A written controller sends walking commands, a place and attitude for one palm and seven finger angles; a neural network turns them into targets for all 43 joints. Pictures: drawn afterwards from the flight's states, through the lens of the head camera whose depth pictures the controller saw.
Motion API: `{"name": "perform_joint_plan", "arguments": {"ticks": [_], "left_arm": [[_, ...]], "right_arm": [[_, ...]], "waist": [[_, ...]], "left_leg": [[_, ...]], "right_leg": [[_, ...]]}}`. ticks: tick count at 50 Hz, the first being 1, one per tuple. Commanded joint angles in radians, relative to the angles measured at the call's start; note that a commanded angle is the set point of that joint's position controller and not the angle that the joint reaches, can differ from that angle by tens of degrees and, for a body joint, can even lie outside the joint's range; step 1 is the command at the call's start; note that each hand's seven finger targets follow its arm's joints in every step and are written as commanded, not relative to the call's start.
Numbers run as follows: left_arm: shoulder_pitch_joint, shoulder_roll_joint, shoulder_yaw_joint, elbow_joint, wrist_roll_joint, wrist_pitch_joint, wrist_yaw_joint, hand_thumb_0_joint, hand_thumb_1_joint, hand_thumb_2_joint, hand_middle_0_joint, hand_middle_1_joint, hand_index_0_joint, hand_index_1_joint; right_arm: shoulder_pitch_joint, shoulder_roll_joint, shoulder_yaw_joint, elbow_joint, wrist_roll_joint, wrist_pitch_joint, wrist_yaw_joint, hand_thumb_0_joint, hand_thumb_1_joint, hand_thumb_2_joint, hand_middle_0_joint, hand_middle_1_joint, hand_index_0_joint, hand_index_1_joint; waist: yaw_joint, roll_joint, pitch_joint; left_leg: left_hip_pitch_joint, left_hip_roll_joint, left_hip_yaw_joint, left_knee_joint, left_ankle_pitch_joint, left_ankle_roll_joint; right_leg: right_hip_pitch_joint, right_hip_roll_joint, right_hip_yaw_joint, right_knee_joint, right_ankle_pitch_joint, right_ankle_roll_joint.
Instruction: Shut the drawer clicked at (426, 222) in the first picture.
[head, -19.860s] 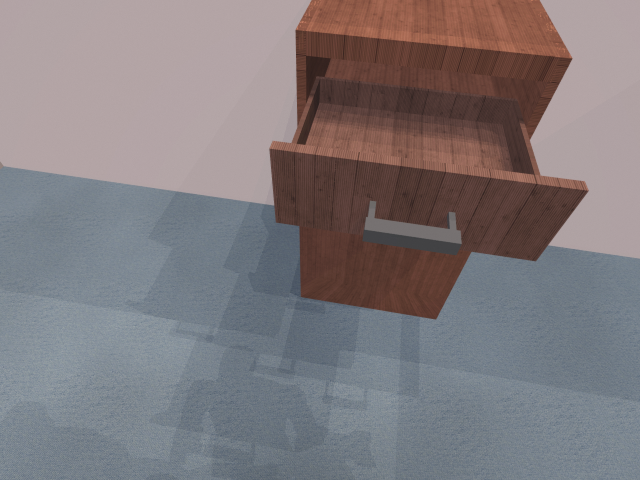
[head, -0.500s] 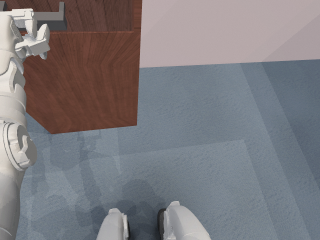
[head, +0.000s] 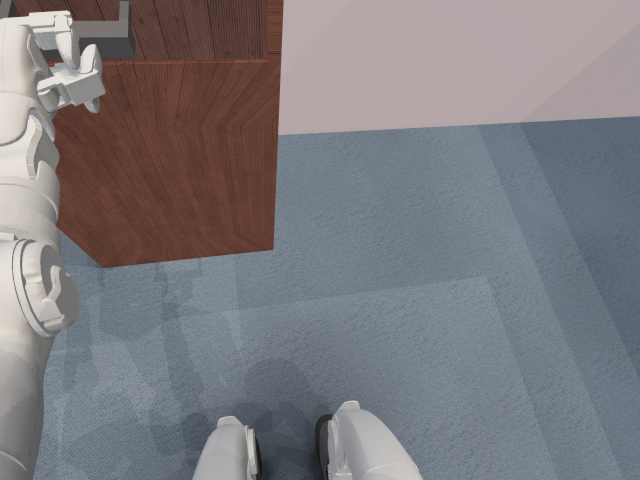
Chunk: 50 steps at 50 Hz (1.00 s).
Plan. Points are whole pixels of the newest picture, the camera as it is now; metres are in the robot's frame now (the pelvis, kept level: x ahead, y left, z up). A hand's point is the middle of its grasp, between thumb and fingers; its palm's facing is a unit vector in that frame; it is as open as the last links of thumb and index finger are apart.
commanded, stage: pull the fist back off the drawer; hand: left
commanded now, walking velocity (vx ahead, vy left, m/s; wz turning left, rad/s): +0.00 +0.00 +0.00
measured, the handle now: (66, 24) +0.64 +0.22 +0.10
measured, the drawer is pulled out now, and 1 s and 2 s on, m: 0.00 0.00 0.00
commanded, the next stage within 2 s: draw the hand back to the body in 0.56 s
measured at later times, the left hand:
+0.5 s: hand (101, 78) +0.56 +0.17 +0.10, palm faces +0.04 -1.00 -0.02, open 3.2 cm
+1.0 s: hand (45, 129) +0.46 +0.20 +0.14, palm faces +0.07 -1.00 -0.03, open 3.2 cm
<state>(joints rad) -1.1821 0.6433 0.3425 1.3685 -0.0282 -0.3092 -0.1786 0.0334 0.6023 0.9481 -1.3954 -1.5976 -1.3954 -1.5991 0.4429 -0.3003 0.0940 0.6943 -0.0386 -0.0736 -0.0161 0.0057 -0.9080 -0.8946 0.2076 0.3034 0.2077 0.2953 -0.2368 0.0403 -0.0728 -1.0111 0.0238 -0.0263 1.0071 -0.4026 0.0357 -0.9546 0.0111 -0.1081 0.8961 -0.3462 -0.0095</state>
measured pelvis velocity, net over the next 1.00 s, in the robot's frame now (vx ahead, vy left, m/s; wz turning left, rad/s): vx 0.06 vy -0.01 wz -0.03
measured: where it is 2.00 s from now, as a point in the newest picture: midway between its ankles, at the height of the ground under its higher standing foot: outside the picture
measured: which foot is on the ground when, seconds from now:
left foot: down 0.00-1.00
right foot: down 0.00-1.00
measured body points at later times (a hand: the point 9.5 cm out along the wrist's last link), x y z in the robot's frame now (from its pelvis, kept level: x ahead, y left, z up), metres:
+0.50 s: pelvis +0.02 +0.00 +0.01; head +0.15 +0.01 +0.44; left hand +0.55 +0.23 +0.11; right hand -0.01 -0.26 -0.09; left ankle +0.03 +0.09 -0.67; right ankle +0.04 -0.12 -0.67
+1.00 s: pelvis +0.06 -0.01 +0.04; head +0.11 -0.01 +0.49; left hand +0.45 +0.25 +0.14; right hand +0.13 -0.26 -0.07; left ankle +0.03 +0.09 -0.67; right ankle +0.04 -0.12 -0.67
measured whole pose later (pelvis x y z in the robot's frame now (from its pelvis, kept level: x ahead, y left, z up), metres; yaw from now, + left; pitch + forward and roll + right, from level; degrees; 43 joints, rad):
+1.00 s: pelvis +0.06 -0.01 +0.04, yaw -2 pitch +12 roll -2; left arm -0.36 0.35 0.34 0.58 -0.21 -0.21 -0.21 0.01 0.89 0.90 -1.40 -1.60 -1.40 -1.60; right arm 0.37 -0.26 0.02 0.58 0.05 0.03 0.00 0.01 -0.91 -0.89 0.21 0.30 0.21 0.29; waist -0.07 0.05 -0.13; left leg -0.55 0.03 0.04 0.76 -0.42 0.03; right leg -0.54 0.03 -0.04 0.69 -0.36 -0.01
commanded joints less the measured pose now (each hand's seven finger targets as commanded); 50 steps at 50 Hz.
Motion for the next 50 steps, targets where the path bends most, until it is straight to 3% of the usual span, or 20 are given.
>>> {"name": "perform_joint_plan", "arguments": {"ticks": [1,3,8,12,13,16,17,19,20,23,27,31,33,37,38,41,43,45,48,50], "left_arm": [[-0.644,0.2,0.038,-0.282,-0.017,-0.073,0.033,0.0,0.9,0.9,-1.4,-1.6,-1.4,-1.6],[-0.641,0.191,0.038,-0.297,-0.012,-0.082,0.031,0.0,0.9,0.9,-1.4,-1.6,-1.4,-1.6],[-0.579,0.205,0.061,-0.269,-0.008,-0.08,0.022,0.0,0.9,0.9,-1.4,-1.6,-1.4,-1.6],[-0.513,0.186,0.07,-0.307,-0.014,-0.091,0.013,0.0,0.9,0.9,-1.4,-1.6,-1.4,-1.6],[-0.474,0.194,0.085,-0.293,-0.016,-0.087,0.01,0.0,0.9,0.9,-1.4,-1.6,-1.4,-1.6],[-0.411,0.177,0.084,-0.339,-0.027,-0.093,0.002,0.0,0.9,0.9,-1.4,-1.6,-1.4,-1.6],[-0.388,0.21,0.118,-0.354,-0.031,-0.099,0.002,0.0,0.9,0.9,-1.4,-1.6,-1.4,-1.6],[-0.335,0.174,0.101,-0.35,-0.037,-0.096,0.001,0.0,0.9,0.9,-1.4,-1.6,-1.4,-1.6],[-0.307,0.204,0.127,-0.359,-0.035,-0.097,0.002,0.0,0.9,0.9,-1.4,-1.6,-1.4,-1.6],[-0.223,0.188,0.126,-0.394,-0.035,-0.107,0.002,0.0,0.9,0.9,-1.4,-1.6,-1.4,-1.6],[-0.211,0.157,0.115,-0.42,-0.044,-0.112,0.012,0.0,0.9,0.9,-1.4,-1.6,-1.4,-1.6],[-0.172,0.17,0.141,-0.438,-0.048,-0.115,0.012,0.0,0.9,0.9,-1.4,-1.6,-1.4,-1.6],[-0.158,0.161,0.141,-0.462,-0.052,-0.121,0.008,0.0,0.9,0.9,-1.4,-1.6,-1.4,-1.6],[0.132,0.147,0.171,-0.706,-0.099,-0.122,-0.01,0.0,0.9,0.9,-1.4,-1.6,-1.4,-1.6],[0.186,0.086,0.13,-0.756,-0.114,-0.11,-0.016,0.0,0.9,0.9,-1.4,-1.6,-1.4,-1.6],[0.356,0.023,0.106,-0.828,-0.16,-0.045,-0.031,0.0,0.9,0.9,-1.4,-1.6,-1.4,-1.6],[0.423,-0.022,0.081,-0.869,-0.185,0.0,-0.038,0.0,0.9,0.9,-1.4,-1.6,-1.4,-1.6],[0.446,-0.048,0.063,-0.935,-0.202,0.031,-0.037,0.0,0.9,0.9,-1.4,-1.6,-1.4,-1.6],[0.514,-0.075,0.037,-1.078,-0.209,0.039,-0.029,0.0,0.9,0.9,-1.4,-1.6,-1.4,-1.6],[0.539,-0.093,0.015,-1.153,-0.212,0.038,-0.025,0.0,0.9,0.9,-1.4,-1.6,-1.4,-1.6]], "right_arm": [[0.219,-0.201,-0.077,-0.017,-0.002,-0.003,-0.006,0.0,-0.9,-0.9,0.2,0.3,0.2,0.3],[0.224,-0.198,-0.079,-0.025,-0.006,0.005,0.0,0.0,-0.9,-0.9,0.2,0.3,0.2,0.3],[0.22,-0.19,-0.079,-0.041,-0.007,0.027,0.009,0.0,-0.9,-0.9,0.2,0.3,0.2,0.3],[0.215,-0.183,-0.089,-0.059,-0.008,0.044,0.017,0.0,-0.9,-0.9,0.2,0.3,0.2,0.3],[0.216,-0.184,-0.09,-0.06,-0.007,0.051,0.018,0.0,-0.9,-0.9,0.2,0.3,0.2,0.3],[0.199,-0.175,-0.095,-0.081,0.0,0.064,0.022,0.0,-0.9,-0.9,0.2,0.3,0.2,0.3],[0.199,-0.176,-0.097,-0.082,0.0,0.069,0.022,0.0,-0.9,-0.9,0.2,0.3,0.2,0.3],[0.187,-0.169,-0.098,-0.092,0.006,0.079,0.023,0.0,-0.9,-0.9,0.2,0.3,0.2,0.3],[0.183,-0.17,-0.099,-0.097,0.005,0.082,0.022,0.0,-0.9,-0.9,0.2,0.3,0.2,0.3],[0.173,-0.163,-0.104,-0.115,0.012,0.093,0.024,0.0,-0.9,-0.9,0.2,0.3,0.2,0.3],[0.166,-0.157,-0.11,-0.116,0.016,0.104,0.024,0.0,-0.9,-0.9,0.2,0.3,0.2,0.3],[0.161,-0.152,-0.117,-0.119,0.02,0.113,0.021,0.0,-0.9,-0.9,0.2,0.3,0.2,0.3],[0.159,-0.151,-0.118,-0.115,0.02,0.117,0.021,0.0,-0.9,-0.9,0.2,0.3,0.2,0.3],[0.116,-0.134,-0.133,-0.184,0.036,0.115,0.027,0.0,-0.9,-0.9,0.2,0.3,0.2,0.3],[0.103,-0.122,-0.133,-0.191,0.043,0.11,0.03,0.0,-0.9,-0.9,0.2,0.3,0.2,0.3],[0.059,-0.116,-0.139,-0.207,0.064,0.101,0.029,0.0,-0.9,-0.9,0.2,0.3,0.2,0.3],[0.029,-0.116,-0.139,-0.215,0.078,0.094,0.02,0.0,-0.9,-0.9,0.2,0.3,0.2,0.3],[-0.003,-0.113,-0.138,-0.216,0.085,0.082,0.012,0.0,-0.9,-0.9,0.2,0.3,0.2,0.3],[-0.041,-0.102,-0.134,-0.22,0.086,0.056,0.003,0.0,-0.9,-0.9,0.2,0.3,0.2,0.3],[-0.067,-0.098,-0.131,-0.22,0.086,0.037,-0.001,0.0,-0.9,-0.9,0.2,0.3,0.2,0.3]], "waist": [[-0.093,0.186,-0.449],[-0.087,0.217,-0.481],[-0.073,0.167,-0.456],[-0.045,0.196,-0.485],[-0.038,0.164,-0.488],[-0.012,0.162,-0.502],[0.0,0.172,-0.51],[0.006,0.141,-0.479],[0.021,0.119,-0.479],[0.046,0.123,-0.486],[0.039,0.092,-0.449],[0.054,0.075,-0.47],[0.059,0.103,-0.494],[0.159,0.177,-0.663],[0.155,0.162,-0.656],[0.164,0.028,-0.528],[0.159,0.009,-0.45],[0.159,0.023,-0.382],[0.169,0.079,-0.363],[0.17,0.08,-0.357]], "left_leg": [[0.434,0.021,-0.088,-0.151,0.08,-0.001],[0.481,0.018,-0.093,-0.146,0.118,-0.007],[0.42,0.012,-0.071,-0.135,0.126,0.0],[0.471,0.012,-0.068,-0.138,0.178,-0.004],[0.465,0.012,-0.065,-0.138,0.191,-0.003],[0.458,0.009,-0.045,-0.144,0.207,-0.001],[0.476,0.01,-0.044,-0.143,0.234,-0.002],[0.46,0.01,-0.035,-0.151,0.232,-0.001],[0.436,0.008,-0.028,-0.154,0.225,0.0],[0.457,0.006,-0.019,-0.165,0.27,-0.001],[0.471,0.006,-0.014,-0.166,0.322,0.001],[0.474,0.004,-0.002,-0.166,0.368,0.0],[0.513,0.006,-0.003,-0.162,0.43,-0.004],[0.666,0.009,0.002,-0.177,0.679,-0.016],[0.692,0.014,0.001,-0.188,0.717,-0.018],[0.617,0.016,0.023,-0.235,0.654,-0.001],[0.608,0.012,0.039,-0.267,0.601,0.004],[0.618,0.01,0.04,-0.297,0.556,0.002],[0.695,0.011,0.033,-0.315,0.616,-0.002],[0.728,0.013,0.021,-0.327,0.615,-0.009]], "right_leg": [[0.081,0.028,0.066,-0.127,-0.003,-0.006],[0.071,0.031,0.061,-0.118,0.016,-0.011],[0.123,0.035,0.072,-0.126,0.026,-0.011],[0.139,0.037,0.068,-0.122,0.059,-0.017],[0.158,0.04,0.069,-0.124,0.069,-0.015],[0.216,0.039,0.079,-0.133,0.094,-0.013],[0.228,0.04,0.079,-0.129,0.117,-0.016],[0.241,0.041,0.079,-0.134,0.126,-0.013],[0.274,0.04,0.083,-0.134,0.131,-0.012],[0.308,0.04,0.083,-0.125,0.185,-0.014],[0.318,0.041,0.083,-0.125,0.243,-0.012],[0.363,0.038,0.089,-0.119,0.309,-0.008],[0.362,0.036,0.087,-0.111,0.352,-0.01],[0.508,0.034,0.094,-0.114,0.521,-0.017],[0.517,0.032,0.089,-0.127,0.547,-0.013],[0.601,0.029,0.087,-0.17,0.59,-0.005],[0.616,0.024,0.084,-0.197,0.585,-0.001],[0.61,0.022,0.079,-0.221,0.538,-0.001],[0.62,0.019,0.077,-0.239,0.534,-0.004],[0.619,0.016,0.072,-0.246,0.51,-0.005]]}}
